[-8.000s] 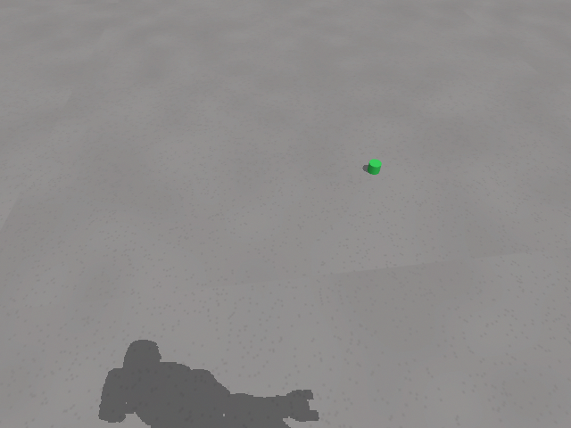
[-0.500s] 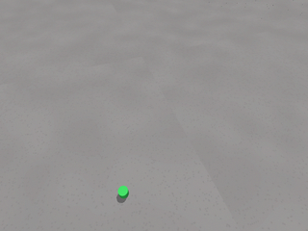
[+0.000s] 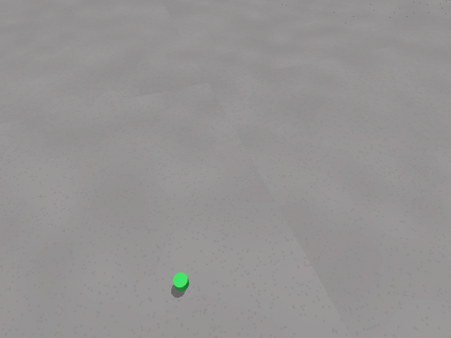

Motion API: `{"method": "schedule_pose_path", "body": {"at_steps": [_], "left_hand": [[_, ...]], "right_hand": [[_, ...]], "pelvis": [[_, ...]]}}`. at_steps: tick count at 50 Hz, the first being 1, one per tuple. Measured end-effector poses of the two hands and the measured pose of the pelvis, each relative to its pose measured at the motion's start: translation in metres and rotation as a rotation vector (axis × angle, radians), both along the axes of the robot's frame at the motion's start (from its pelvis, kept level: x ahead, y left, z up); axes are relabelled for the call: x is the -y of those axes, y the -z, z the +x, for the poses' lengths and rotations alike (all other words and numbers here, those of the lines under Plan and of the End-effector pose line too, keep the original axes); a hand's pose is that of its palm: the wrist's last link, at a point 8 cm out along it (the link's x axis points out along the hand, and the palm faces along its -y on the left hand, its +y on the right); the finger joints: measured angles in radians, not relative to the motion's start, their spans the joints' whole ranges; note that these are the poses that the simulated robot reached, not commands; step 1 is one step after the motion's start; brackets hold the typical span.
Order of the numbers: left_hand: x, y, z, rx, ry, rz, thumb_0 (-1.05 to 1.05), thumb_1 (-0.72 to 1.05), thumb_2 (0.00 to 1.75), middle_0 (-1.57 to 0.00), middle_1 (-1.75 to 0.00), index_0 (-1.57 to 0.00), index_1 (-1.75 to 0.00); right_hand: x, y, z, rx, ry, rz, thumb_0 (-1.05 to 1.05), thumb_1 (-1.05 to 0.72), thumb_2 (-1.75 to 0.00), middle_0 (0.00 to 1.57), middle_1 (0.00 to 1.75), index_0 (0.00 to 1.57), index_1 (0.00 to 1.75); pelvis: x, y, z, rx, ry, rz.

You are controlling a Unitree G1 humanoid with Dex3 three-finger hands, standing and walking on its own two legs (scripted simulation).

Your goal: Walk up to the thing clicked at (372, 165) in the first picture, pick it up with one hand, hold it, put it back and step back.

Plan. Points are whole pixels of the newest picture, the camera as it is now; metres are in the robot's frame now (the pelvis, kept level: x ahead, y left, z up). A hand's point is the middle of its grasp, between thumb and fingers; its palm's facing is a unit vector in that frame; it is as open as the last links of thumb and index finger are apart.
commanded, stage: stand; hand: left
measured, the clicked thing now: (181, 281) +0.44 +0.21 -0.76
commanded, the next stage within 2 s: walk up in 0.44 s
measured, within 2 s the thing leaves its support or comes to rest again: neither
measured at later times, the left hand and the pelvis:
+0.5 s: hand out of the picture +0.07 +0.26 -0.16, palm faces -0.01 -0.94 -0.34, open 7.4 cm; pelvis +0.01 +0.00 +0.00, yaw +0 degrees
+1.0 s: hand out of the picture +0.13 +0.22 -0.17, palm faces +0.01 -0.93 -0.37, open 7.4 cm; pelvis +0.05 -0.04 -0.02, yaw +1 degrees
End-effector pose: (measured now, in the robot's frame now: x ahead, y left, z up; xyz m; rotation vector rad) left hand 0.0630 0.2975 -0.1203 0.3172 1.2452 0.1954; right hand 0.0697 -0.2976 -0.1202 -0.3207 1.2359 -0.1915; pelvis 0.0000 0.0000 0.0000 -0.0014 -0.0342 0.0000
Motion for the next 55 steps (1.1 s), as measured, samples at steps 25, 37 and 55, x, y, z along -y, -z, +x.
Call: {"method": "schedule_pose_path", "body": {"at_steps": [25,37,55], "left_hand": [[-0.002,0.002,0.004,0.004,-0.015,-0.005,0.01,0.91,0.90,-0.20,-0.30,-0.20,-0.30],[0.010,0.008,0.007,-0.011,-0.056,-0.003,0.01,0.91,0.90,-0.20,-0.30,-0.20,-0.30],[0.047,0.000,0.069,0.092,0.002,0.022,0.01,0.91,0.90,-0.20,-0.30,-0.20,-0.30]], "right_hand": [[0.001,0.000,0.004,0.012,-0.001,-0.007,0.01,-0.90,-0.89,0.20,0.30,0.20,0.30],[0.033,0.003,0.012,-0.006,-0.003,-0.059,0.01,-0.90,-0.89,0.20,0.30,0.20,0.30],[0.066,0.008,0.055,0.017,-0.001,-0.064,0.01,-0.90,-0.89,0.20,0.30,0.20,0.30]], "pelvis": [[0.001,0.002,0.005,-0.002,-0.002,0.004],[0.018,0.011,0.030,-0.006,-0.017,0.001],[0.050,0.014,0.057,0.005,-0.014,0.016]]}}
